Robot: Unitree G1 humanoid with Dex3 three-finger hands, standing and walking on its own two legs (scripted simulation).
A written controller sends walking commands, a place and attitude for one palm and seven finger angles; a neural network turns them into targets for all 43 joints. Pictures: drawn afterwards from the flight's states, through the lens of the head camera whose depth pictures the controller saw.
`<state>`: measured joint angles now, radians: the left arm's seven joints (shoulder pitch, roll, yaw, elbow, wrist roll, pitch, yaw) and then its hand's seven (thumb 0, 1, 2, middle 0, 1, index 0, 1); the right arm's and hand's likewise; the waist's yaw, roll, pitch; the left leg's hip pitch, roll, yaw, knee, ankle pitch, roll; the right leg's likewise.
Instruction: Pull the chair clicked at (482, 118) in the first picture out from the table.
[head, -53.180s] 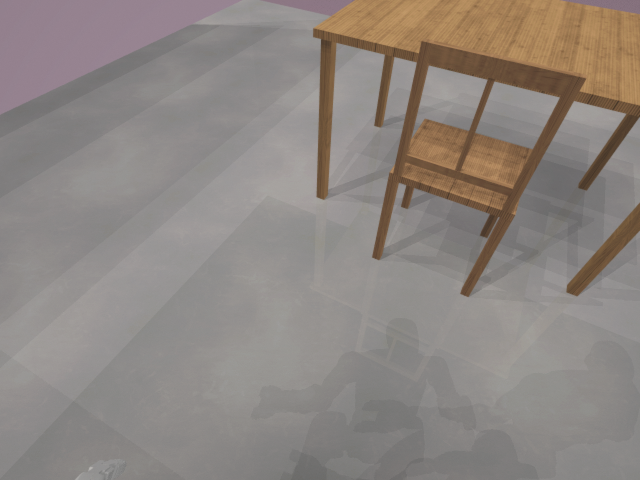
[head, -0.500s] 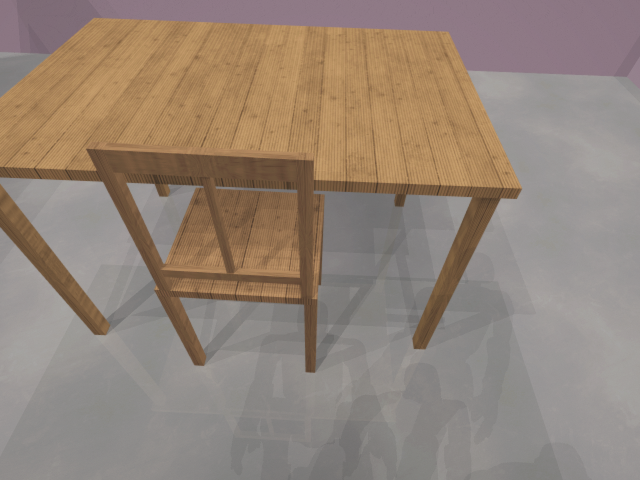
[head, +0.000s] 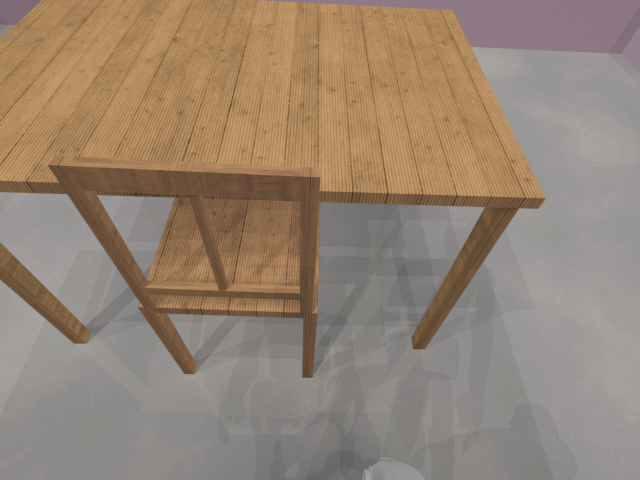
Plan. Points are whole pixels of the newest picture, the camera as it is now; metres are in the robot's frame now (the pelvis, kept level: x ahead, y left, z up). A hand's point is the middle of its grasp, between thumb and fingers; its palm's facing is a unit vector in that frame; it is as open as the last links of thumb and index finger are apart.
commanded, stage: come to a stop and stand still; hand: left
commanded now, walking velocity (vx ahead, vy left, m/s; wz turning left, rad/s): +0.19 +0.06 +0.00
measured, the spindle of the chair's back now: (211, 246) +0.50 +0.22 -0.10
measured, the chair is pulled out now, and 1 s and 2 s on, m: -0.12 -0.12 -0.12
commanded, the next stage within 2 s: look again from close up in 1.92 s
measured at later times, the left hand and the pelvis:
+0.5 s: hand out of the picture +0.14 +0.21 -0.19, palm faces +0.07 -0.98 -0.20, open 7.2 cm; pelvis +0.08 +0.02 -0.01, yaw +1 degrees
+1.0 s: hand out of the picture +0.09 +0.19 -0.18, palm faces +0.05 -0.96 -0.27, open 7.3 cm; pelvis +0.03 -0.02 -0.02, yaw +2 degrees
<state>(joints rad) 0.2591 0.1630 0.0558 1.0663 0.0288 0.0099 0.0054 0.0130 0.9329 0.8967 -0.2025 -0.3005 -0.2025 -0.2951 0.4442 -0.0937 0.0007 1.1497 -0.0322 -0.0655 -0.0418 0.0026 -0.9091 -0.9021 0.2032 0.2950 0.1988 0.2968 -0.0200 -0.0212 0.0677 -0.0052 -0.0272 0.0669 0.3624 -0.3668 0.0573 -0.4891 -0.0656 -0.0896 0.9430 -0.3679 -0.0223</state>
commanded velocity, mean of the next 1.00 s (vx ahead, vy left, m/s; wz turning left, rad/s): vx -0.07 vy -0.02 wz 0.00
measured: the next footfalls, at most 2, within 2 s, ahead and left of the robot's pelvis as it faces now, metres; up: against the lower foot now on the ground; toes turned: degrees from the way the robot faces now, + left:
right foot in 0.12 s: +0.15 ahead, -0.12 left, +0.00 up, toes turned -6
left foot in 0.40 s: +0.10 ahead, +0.09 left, +0.00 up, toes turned +3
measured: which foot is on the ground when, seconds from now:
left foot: down 0.00-0.14, up 0.16-0.38, down 0.40-1.00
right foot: up 0.00-0.10, down 0.12-0.42, up 0.44-0.76, down 0.78-1.00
